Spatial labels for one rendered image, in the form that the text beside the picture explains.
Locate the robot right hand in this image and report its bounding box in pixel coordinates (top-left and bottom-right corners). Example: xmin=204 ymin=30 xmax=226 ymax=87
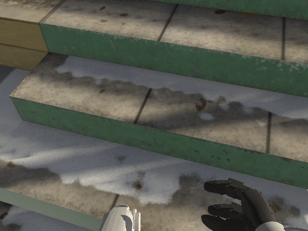
xmin=201 ymin=178 xmax=276 ymax=231

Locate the left robot thigh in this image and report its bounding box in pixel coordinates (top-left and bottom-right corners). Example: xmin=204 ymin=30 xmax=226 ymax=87
xmin=99 ymin=207 xmax=141 ymax=231

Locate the right robot forearm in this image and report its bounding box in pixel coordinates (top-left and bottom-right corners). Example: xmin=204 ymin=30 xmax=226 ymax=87
xmin=255 ymin=221 xmax=285 ymax=231

